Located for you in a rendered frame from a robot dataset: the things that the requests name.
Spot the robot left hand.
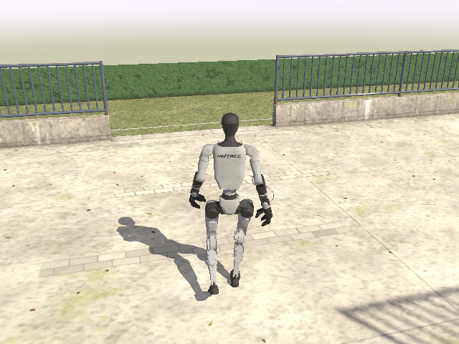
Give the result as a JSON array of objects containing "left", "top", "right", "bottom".
[{"left": 189, "top": 194, "right": 206, "bottom": 209}]

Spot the robot head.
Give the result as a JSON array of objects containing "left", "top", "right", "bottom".
[{"left": 218, "top": 113, "right": 242, "bottom": 147}]

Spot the left robot upper arm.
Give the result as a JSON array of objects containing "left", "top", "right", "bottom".
[{"left": 195, "top": 144, "right": 215, "bottom": 182}]

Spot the robot right hand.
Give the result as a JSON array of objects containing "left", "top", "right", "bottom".
[{"left": 255, "top": 207, "right": 273, "bottom": 226}]

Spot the right robot upper arm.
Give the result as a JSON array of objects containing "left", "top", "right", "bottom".
[{"left": 245, "top": 144, "right": 263, "bottom": 185}]

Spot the right robot shin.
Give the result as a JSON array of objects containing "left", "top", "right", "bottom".
[{"left": 232, "top": 232, "right": 246, "bottom": 278}]

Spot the robot left forearm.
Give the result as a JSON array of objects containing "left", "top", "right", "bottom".
[{"left": 190, "top": 172, "right": 203, "bottom": 197}]

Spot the robot right forearm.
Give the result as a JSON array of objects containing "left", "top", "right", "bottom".
[{"left": 256, "top": 174, "right": 270, "bottom": 209}]

